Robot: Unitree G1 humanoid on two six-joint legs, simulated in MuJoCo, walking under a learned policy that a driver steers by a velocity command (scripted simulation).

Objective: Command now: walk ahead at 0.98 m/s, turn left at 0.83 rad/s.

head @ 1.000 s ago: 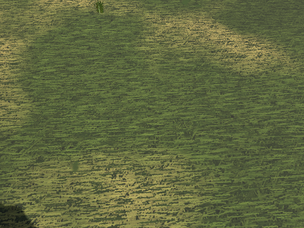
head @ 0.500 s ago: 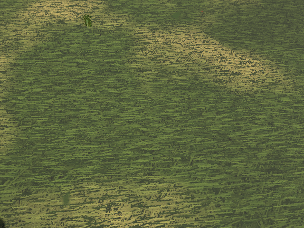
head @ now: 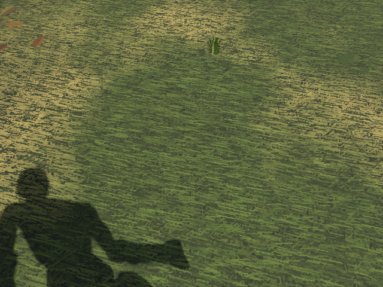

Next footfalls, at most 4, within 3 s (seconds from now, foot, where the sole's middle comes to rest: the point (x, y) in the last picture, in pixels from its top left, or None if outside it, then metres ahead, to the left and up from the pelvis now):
0.22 left None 0.39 0.06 -0.77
0.64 right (188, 200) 0.86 0.07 -0.77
1.10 left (86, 175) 0.97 0.51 -0.78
1.54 right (58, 110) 1.37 0.74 -0.77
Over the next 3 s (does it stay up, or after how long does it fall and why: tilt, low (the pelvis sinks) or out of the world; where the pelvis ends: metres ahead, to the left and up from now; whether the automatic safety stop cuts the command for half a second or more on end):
stays up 1.51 0.86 0.00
